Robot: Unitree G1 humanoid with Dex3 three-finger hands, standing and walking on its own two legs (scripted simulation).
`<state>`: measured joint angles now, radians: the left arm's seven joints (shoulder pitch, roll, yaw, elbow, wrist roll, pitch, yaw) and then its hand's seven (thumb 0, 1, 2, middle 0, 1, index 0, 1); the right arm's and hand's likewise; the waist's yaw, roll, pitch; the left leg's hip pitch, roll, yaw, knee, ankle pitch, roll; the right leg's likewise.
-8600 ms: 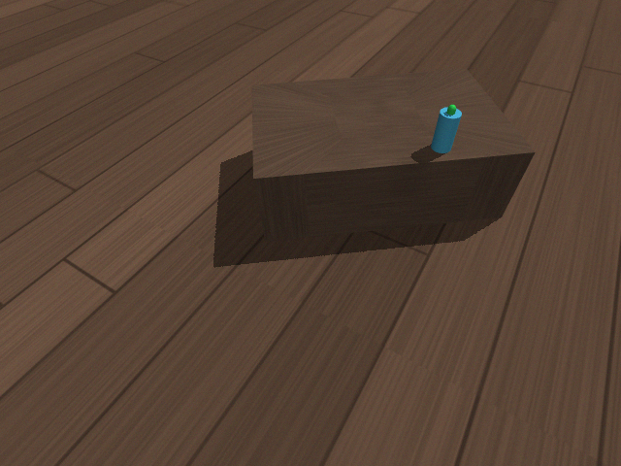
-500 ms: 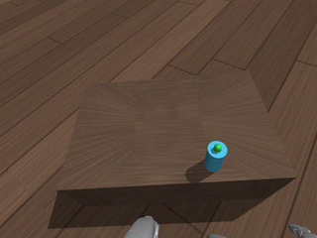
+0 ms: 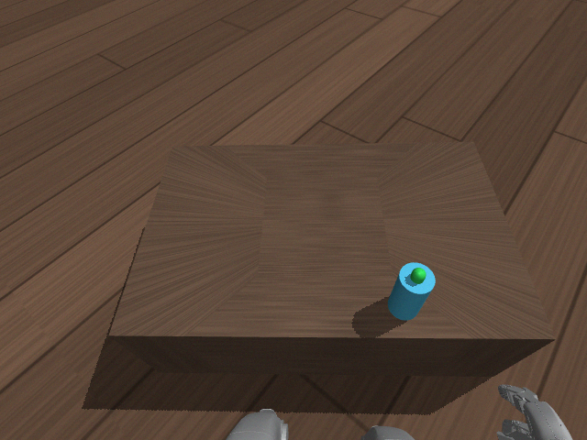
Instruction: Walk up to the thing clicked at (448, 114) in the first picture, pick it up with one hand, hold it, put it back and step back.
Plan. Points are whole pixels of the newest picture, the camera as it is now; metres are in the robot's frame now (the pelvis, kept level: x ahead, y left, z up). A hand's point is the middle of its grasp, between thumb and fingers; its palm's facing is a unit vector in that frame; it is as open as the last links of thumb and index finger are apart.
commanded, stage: walk up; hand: right
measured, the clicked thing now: (411, 290) +0.45 -0.22 -0.29
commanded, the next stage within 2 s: stand in 1.36 s
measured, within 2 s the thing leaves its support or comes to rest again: neither
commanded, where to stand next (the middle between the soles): +0.06 +0.00 m, yaw -1 degrees
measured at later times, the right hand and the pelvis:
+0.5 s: hand out of the picture +0.06 -0.23 -0.13, palm faces -0.03 +0.94 -0.35, open 7.4 cm; pelvis -0.02 +0.02 +0.02, yaw +0 degrees
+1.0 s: hand out of the picture +0.09 -0.24 -0.11, palm faces +0.00 +0.94 -0.34, open 7.4 cm; pelvis +0.00 +0.01 +0.04, yaw -1 degrees
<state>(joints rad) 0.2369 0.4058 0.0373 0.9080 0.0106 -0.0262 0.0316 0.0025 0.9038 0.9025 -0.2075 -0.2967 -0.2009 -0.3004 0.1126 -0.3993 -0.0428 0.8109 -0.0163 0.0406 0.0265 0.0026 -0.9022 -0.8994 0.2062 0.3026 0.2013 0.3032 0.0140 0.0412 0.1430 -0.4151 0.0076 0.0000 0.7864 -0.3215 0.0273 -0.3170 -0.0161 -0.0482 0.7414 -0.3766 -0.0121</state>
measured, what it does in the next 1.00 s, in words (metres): stands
